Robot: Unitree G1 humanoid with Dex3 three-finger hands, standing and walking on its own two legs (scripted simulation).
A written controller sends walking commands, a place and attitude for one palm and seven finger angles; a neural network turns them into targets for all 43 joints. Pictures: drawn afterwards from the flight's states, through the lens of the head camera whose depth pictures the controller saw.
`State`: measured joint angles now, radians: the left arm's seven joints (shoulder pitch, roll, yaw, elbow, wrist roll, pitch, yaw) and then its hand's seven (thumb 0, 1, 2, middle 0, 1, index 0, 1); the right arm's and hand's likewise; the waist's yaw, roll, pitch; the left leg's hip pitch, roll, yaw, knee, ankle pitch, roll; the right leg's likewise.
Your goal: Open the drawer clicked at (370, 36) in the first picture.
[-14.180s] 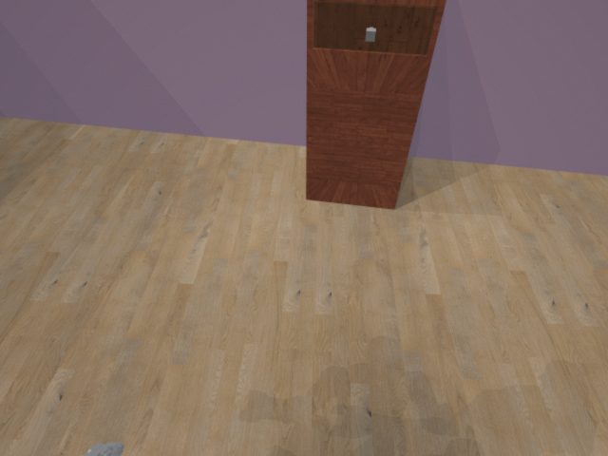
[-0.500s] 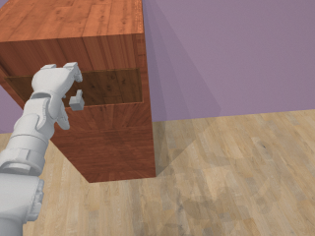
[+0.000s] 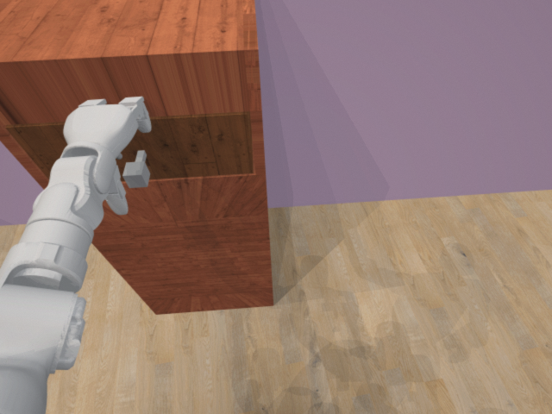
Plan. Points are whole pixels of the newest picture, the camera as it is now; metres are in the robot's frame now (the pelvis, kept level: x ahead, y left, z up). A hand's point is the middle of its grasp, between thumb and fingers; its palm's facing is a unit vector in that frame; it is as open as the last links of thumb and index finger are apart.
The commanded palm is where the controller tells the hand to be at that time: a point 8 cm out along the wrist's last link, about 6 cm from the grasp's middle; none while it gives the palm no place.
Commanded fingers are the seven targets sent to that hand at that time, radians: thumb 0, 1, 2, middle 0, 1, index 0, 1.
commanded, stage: lower the fingers behind the handle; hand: left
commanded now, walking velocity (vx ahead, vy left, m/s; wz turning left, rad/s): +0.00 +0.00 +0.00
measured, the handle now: (138, 167) +0.51 +0.24 +0.05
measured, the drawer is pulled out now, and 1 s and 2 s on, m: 0.00 0.00 0.00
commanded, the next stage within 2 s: close the thumb around the handle in 1.66 s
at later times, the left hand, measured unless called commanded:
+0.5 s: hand (120, 166) +0.47 +0.24 +0.09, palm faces -0.02 -0.02 -1.00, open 13.7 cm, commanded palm +0.45 +0.24 +0.14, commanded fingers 0.00 -0.50 0.30 -0.30 -1.20 -0.30 -1.20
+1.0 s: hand (131, 189) +0.46 +0.24 +0.05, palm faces -0.03 -0.03 -1.00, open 13.8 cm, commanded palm +0.45 +0.25 +0.11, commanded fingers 0.00 -0.50 0.30 -0.30 -1.20 -0.30 -1.20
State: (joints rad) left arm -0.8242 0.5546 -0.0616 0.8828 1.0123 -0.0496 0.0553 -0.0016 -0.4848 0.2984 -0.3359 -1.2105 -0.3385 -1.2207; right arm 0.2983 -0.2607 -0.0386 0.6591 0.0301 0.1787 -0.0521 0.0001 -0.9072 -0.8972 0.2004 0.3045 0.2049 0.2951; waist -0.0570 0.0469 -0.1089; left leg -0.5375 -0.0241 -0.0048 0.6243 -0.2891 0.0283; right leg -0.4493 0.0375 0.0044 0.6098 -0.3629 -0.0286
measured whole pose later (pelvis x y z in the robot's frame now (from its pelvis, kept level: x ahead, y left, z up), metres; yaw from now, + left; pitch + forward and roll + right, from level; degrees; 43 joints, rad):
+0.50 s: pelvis +0.00 +0.00 +0.00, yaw +0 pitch +13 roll -1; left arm -0.82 0.55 -0.05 0.93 1.03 -0.06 0.13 0.00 -0.48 0.30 -0.32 -1.20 -0.32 -1.23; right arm 0.34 -0.27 -0.05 0.68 0.03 0.18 -0.05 0.00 -0.91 -0.90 0.20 0.30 0.20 0.29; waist -0.07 0.04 -0.12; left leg -0.60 -0.02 -0.01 0.66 -0.30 0.03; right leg -0.51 0.04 0.00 0.64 -0.37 -0.03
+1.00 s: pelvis -0.01 +0.00 -0.01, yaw -1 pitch +16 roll -1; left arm -0.76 0.56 0.00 0.95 1.07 -0.13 0.21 0.00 -0.48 0.30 -0.32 -1.20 -0.32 -1.21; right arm 0.35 -0.26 -0.05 0.67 0.01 0.16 -0.05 0.00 -0.91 -0.90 0.20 0.30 0.21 0.30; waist -0.09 0.04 -0.13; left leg -0.71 -0.01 -0.01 0.75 -0.32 0.03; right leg -0.61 0.05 0.00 0.71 -0.39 -0.03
